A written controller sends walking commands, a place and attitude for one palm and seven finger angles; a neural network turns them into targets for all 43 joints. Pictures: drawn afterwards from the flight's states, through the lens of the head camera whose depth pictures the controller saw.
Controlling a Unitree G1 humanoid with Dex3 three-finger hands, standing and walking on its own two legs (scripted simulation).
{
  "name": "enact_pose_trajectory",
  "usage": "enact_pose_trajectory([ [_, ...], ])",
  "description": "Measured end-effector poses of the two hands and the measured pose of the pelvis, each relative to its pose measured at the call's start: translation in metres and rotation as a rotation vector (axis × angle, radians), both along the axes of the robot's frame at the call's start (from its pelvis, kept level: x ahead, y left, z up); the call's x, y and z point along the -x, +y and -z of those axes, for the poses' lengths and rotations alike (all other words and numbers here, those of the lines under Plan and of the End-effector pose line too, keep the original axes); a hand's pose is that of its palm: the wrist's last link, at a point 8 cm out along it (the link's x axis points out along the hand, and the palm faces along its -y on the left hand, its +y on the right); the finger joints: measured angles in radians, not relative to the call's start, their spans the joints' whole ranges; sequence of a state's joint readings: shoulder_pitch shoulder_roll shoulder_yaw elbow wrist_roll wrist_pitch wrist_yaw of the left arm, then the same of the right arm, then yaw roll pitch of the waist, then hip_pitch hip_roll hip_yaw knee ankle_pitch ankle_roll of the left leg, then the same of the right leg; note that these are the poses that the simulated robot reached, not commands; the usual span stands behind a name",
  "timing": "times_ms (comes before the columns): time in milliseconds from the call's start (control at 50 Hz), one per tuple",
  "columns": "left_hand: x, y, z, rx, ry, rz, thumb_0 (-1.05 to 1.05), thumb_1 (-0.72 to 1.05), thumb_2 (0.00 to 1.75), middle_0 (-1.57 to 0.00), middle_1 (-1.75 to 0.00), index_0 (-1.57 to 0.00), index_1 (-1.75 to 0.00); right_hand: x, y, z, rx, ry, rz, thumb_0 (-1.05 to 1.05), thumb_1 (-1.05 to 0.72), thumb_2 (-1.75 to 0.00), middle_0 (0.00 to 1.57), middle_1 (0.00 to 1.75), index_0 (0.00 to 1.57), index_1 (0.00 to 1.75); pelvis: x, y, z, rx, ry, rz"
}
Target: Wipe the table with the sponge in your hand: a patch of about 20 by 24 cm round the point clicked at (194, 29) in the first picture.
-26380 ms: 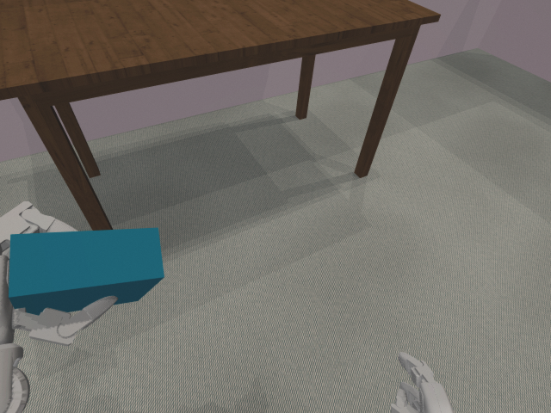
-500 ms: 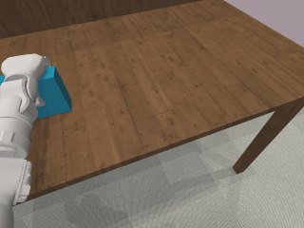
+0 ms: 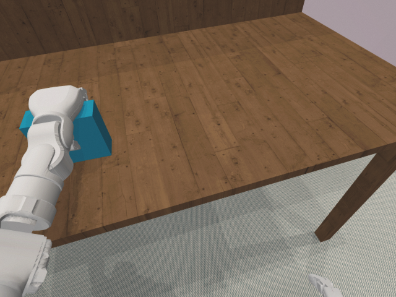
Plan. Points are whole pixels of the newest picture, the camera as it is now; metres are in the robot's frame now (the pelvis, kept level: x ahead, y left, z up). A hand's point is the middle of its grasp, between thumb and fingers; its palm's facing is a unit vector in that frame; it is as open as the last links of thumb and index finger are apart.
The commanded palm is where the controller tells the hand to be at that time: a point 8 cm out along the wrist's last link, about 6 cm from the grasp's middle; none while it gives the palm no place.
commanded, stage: wipe back along the middle lane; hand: left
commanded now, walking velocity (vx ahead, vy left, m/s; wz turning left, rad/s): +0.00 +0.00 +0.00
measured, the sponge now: (75, 141) +0.40 +0.30 +0.11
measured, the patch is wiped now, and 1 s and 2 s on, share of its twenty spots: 0.50 0.55 0.60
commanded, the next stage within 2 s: slide across to the third lane in 0.88 s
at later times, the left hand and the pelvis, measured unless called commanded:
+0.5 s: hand (66, 141) +0.35 +0.28 +0.16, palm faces +0.08 +0.01 -1.00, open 9.6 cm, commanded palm +0.31 +0.27 +0.18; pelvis +0.00 +0.01 +0.00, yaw +0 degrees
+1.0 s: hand (67, 157) +0.31 +0.26 +0.16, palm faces +0.12 -0.02 -0.99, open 9.6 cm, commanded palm +0.27 +0.25 +0.18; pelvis +0.00 +0.00 +0.00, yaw -1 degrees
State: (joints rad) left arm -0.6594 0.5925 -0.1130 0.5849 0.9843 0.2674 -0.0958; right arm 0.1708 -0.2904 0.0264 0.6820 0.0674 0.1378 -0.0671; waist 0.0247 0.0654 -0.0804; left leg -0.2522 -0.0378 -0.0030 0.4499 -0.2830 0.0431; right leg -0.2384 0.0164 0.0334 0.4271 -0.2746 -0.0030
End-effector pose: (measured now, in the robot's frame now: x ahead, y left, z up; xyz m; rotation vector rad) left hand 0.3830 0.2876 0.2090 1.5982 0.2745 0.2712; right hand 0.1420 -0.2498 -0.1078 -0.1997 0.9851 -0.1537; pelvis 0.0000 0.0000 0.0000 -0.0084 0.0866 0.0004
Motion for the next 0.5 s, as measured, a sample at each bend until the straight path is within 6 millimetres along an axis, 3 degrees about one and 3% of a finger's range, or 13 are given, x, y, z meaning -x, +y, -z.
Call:
enact_pose_trajectory([
  [240,0.023,-0.005,0.0,0.013,-0.057,0.012,0.01,-0.44,1.1,-0.71,-1.43,-0.72,-1.49,-0.007,0.008,0.001,-0.029,-0.03,-0.015,0.01,-0.91,-0.9,0.2,0.3,0.2,0.3,-0.003,0.005,0.001,0.0,-0.016,0.011],
  [500,0.052,-0.014,0.001,0.035,-0.086,-0.013,0.03,-0.44,1.09,-0.69,-1.44,-0.72,-1.47,-0.044,0.025,-0.012,-0.054,-0.133,-0.09,0.01,-0.91,-0.9,0.2,0.3,0.2,0.3,0.002,0.006,0.001,-0.003,-0.04,0.006],
])
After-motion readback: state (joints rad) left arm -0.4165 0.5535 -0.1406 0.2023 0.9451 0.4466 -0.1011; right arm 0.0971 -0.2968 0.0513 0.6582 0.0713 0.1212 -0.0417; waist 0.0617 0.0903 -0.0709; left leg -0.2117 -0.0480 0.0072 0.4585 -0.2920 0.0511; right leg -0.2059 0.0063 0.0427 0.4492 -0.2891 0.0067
